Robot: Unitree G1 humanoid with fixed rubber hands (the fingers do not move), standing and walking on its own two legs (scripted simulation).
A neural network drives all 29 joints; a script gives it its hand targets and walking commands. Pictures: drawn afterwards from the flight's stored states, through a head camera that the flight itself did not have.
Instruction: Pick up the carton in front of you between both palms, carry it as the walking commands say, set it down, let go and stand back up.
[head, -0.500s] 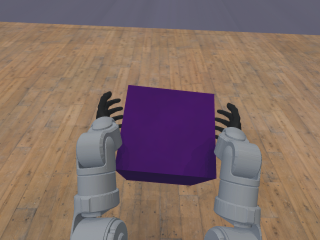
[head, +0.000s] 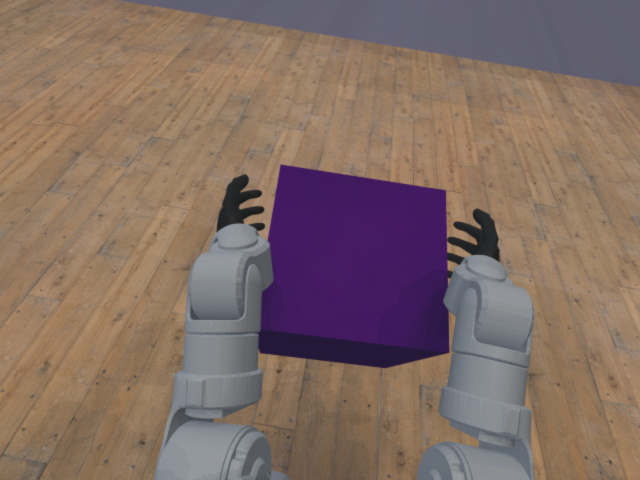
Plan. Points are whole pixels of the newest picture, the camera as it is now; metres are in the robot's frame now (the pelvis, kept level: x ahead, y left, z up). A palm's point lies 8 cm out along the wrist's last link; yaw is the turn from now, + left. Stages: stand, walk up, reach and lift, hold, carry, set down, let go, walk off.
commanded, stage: carry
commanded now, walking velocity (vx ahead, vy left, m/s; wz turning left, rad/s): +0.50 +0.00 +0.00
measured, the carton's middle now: (341, 281) +0.38 +0.03 +0.02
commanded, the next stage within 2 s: none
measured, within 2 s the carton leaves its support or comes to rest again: neither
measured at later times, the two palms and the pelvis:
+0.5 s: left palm (256, 97) +0.65 +0.22 +0.13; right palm (419, 130) +0.64 -0.06 +0.13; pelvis +0.33 +0.08 +0.03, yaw -2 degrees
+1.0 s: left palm (291, 36) +0.95 +0.22 +0.12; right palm (415, 68) +0.91 -0.07 +0.12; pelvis +0.67 +0.10 +0.02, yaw -4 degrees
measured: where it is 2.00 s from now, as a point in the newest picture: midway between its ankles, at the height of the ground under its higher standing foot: (337, 215)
